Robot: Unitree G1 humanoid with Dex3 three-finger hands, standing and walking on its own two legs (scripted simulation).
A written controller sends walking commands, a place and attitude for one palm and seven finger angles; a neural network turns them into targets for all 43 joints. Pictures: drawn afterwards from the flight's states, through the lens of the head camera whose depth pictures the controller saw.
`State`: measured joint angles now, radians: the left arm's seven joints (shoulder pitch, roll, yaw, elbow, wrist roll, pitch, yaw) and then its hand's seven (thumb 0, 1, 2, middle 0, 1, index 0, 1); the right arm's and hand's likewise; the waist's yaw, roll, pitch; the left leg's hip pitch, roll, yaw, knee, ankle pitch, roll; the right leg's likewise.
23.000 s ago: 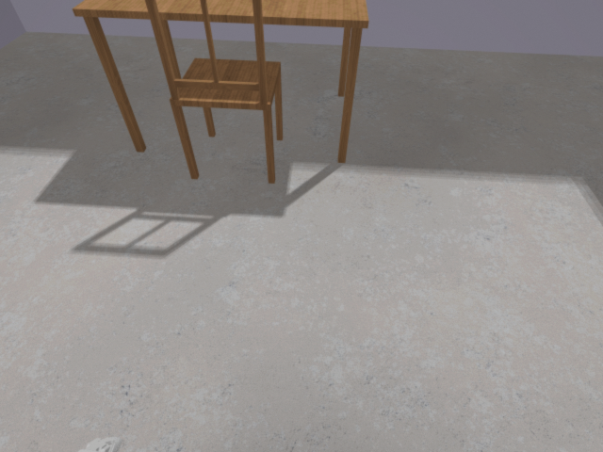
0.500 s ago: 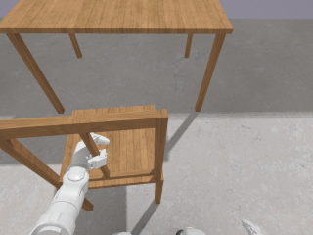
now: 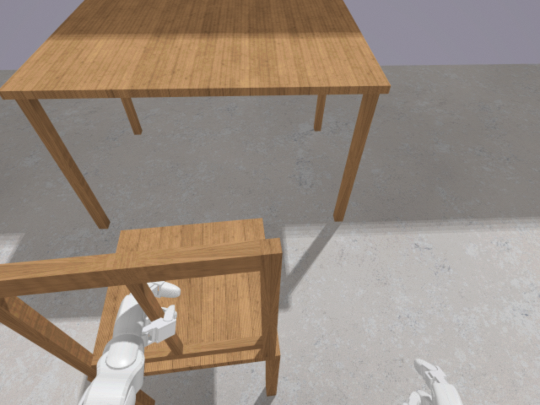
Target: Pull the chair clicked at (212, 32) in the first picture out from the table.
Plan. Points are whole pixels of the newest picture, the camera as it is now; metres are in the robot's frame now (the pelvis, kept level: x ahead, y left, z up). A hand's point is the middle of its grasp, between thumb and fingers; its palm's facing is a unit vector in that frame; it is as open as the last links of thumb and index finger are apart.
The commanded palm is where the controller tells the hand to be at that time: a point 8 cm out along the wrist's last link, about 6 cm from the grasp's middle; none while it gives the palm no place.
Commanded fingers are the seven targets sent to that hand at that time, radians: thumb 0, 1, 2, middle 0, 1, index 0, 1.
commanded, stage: stop walking, hand still on the chair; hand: left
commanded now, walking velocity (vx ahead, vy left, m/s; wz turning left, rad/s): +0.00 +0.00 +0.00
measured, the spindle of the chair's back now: (160, 321) +0.27 +0.21 -0.09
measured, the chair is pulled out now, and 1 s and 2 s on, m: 0.54 0.54 0.54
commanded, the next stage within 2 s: open the thumb and straighten the fingers in 0.16 s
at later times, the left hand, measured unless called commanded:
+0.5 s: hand (165, 319) +0.26 +0.19 -0.06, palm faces +0.11 -0.97 -0.23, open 7.6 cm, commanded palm +0.23 +0.24 -0.04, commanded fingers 0.00 -0.55 0.20 -0.43 -1.23 -0.43 -1.23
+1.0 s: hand (161, 321) +0.26 +0.20 -0.06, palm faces +0.14 -0.96 -0.25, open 17.0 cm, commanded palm +0.23 +0.24 -0.04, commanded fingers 0.00 -0.55 0.20 0.00 0.00 0.00 0.00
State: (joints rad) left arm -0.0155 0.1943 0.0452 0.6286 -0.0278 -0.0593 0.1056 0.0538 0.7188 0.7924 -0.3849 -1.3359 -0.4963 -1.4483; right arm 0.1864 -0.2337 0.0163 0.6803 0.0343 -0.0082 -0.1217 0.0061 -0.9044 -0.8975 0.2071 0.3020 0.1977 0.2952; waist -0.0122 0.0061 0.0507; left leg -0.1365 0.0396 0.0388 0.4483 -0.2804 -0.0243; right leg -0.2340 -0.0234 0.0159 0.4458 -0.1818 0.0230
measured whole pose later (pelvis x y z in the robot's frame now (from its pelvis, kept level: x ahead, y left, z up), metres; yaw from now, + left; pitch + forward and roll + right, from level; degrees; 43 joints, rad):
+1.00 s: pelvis +0.02 +0.00 -0.04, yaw +4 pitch +9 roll +0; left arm 0.15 0.22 0.04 0.17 -0.06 0.20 0.05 0.00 -0.53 0.21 -0.07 -0.21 -0.07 -0.21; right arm 0.23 -0.28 0.02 0.58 0.03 -0.13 -0.09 0.01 -0.90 -0.90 0.21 0.30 0.20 0.30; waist -0.02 0.06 -0.09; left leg -0.52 0.02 -0.04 0.82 -0.46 -0.03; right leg -0.58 -0.06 -0.05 0.80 -0.38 0.02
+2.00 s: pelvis +0.01 +0.00 -0.06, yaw +5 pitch +9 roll -2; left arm 0.69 0.23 0.00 -0.27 -0.05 0.20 0.04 -0.01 -0.54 0.21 -0.01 0.00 -0.01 0.00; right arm 0.24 -0.23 0.01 0.52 0.04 -0.20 -0.14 0.01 -0.90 -0.90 0.21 0.30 0.20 0.30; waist 0.01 0.06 -0.14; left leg -0.62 0.01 -0.07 0.98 -0.53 -0.02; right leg -0.65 -0.06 -0.07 0.92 -0.43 0.03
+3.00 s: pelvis +0.03 +0.00 -0.01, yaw +5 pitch -3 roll -1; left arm 0.64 0.37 0.18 -0.42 -0.04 0.12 0.16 0.00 0.27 0.60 -0.12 -0.17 -0.29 -0.25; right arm 0.21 -0.23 0.05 0.68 0.02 -0.25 -0.12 0.01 -0.90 -0.90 0.21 0.30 0.20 0.30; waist 0.10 0.09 0.02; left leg -0.15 0.02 -0.05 0.60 -0.39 -0.02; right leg -0.21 -0.05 -0.07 0.58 -0.32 0.03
